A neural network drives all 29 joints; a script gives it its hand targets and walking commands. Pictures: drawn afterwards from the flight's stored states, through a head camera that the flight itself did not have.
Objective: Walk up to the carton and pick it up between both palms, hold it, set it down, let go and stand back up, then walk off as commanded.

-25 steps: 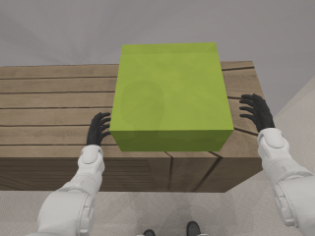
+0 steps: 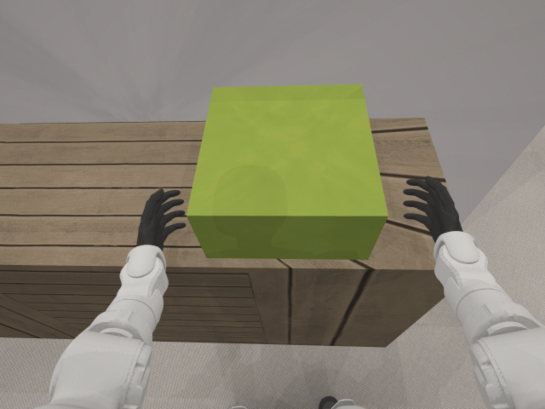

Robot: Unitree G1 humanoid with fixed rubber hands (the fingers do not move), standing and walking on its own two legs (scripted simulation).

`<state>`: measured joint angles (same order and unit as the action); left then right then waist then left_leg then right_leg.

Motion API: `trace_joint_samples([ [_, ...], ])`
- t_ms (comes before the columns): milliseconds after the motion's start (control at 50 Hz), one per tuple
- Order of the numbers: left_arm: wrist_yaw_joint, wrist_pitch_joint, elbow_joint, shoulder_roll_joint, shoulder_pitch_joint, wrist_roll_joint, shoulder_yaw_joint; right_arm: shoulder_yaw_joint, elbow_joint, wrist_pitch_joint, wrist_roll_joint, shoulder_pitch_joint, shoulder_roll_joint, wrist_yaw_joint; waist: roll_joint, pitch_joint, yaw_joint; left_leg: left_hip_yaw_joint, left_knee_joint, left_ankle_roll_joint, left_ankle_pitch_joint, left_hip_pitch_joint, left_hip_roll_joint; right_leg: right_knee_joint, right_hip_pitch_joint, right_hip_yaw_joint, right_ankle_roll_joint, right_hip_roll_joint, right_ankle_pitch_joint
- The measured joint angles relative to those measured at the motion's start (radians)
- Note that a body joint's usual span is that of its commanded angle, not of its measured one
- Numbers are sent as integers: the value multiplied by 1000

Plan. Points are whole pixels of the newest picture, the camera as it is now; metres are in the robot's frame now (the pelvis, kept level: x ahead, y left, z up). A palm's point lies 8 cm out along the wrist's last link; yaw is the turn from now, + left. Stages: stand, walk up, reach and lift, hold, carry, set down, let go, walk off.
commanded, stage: set down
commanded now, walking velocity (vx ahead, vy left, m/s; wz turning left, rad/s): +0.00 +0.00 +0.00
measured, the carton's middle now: (286, 168) +0.54 -0.01 -0.02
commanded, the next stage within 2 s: none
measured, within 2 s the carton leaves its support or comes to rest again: neither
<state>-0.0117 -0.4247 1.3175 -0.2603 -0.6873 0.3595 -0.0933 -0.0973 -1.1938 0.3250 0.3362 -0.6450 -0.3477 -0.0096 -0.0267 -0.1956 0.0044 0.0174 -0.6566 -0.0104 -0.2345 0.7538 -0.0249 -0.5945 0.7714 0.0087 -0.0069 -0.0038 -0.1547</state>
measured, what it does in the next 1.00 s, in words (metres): stands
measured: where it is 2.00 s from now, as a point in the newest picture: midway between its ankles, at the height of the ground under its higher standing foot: outside the picture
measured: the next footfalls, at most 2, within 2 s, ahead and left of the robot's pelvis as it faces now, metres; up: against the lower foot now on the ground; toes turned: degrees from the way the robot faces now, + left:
none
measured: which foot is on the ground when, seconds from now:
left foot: down 0.00-1.00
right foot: down 0.00-1.00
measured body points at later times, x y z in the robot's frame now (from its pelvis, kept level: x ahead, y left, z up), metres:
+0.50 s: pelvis +0.01 +0.00 +0.01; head +0.04 +0.00 +0.46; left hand +0.32 +0.22 +0.00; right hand +0.31 -0.26 +0.01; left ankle +0.04 +0.12 -0.71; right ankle +0.06 -0.12 -0.71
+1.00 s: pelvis +0.02 -0.01 +0.01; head +0.03 -0.02 +0.46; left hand +0.30 +0.22 +0.01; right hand +0.30 -0.26 +0.01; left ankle +0.04 +0.12 -0.71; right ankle +0.06 -0.12 -0.71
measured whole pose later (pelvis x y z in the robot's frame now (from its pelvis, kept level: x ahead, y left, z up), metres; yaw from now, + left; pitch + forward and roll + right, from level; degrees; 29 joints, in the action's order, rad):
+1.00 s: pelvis +0.02 -0.01 +0.01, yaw +0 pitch +7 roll +0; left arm -0.01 -0.25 0.69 -0.31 -0.12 0.31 -0.08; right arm 0.03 -0.57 0.20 0.35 -0.06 -0.28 0.01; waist 0.00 -0.11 0.00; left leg 0.02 -0.59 -0.01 -0.25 0.46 -0.02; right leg -0.58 0.50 0.01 0.01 -0.01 -0.21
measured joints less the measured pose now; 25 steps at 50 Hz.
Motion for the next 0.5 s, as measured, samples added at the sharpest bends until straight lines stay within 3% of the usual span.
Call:
trace_joint_samples([
  [140, 23, 27, -226, -1, 206, -39, -1, -5, 139, 54, 0, 180, 1, 6, -2, -4, 0, 0, 0, 0, -17, 0, 0, 0, 0, 0, 0, 0, -16],
  [260, 1, 42, -293, -7, 276, -44, 5, 32, 200, 57, 1, 232, -3, -4, 0, -4, 0, 0, 0, 0, -19, 0, 0, 0, 0, 0, 0, 0, -19],
  [380, 12, 75, -516, -14, 400, -44, 6, 34, 362, 61, 11, 343, -20, -4, 1, 4, 0, 0, 6, 0, -25, -62, 0, 2, -60, 0, 1, 0, -26],
  [500, 41, 125, -546, -15, 504, -56, 11, 34, 371, 33, 13, 469, -5, -4, 28, 41, 0, 0, 29, 0, -31, -214, 1, 4, -202, 0, 8, 0, -44],
])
